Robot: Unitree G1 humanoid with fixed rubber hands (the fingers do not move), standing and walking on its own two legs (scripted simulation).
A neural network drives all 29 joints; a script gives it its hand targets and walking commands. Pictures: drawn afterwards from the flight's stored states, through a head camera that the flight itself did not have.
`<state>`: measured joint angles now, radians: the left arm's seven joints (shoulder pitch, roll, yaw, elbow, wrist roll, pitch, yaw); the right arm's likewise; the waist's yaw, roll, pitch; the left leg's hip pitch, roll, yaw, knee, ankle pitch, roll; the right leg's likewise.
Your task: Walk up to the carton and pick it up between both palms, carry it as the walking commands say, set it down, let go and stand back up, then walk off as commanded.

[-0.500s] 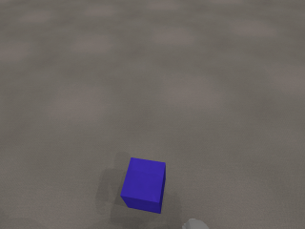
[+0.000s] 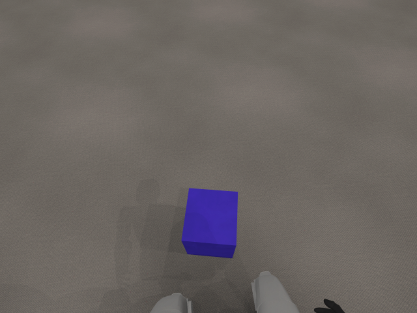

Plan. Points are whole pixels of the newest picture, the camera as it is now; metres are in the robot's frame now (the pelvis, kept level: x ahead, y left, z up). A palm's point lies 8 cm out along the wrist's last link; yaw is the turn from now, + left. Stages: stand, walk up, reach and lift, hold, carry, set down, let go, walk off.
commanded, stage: walk up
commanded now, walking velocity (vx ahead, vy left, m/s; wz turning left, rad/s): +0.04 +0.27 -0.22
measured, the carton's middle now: (211, 224) +0.45 +0.02 -0.61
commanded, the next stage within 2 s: none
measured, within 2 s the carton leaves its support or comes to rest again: neither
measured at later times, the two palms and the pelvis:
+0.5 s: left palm out of the picture +0.06 +0.32 -0.12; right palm out of the picture +0.06 -0.17 -0.14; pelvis +0.01 +0.07 +0.00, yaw -3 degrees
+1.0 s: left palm out of the picture +0.13 +0.35 -0.11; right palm out of the picture -0.01 -0.12 -0.14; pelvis +0.01 +0.12 +0.00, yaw -9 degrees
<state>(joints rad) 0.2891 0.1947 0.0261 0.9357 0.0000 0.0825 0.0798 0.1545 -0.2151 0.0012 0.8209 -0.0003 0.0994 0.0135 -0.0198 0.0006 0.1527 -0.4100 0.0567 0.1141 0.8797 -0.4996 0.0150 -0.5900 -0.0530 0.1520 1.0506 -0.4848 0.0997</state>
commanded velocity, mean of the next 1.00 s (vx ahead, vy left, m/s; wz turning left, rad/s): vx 0.03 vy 0.19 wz -0.14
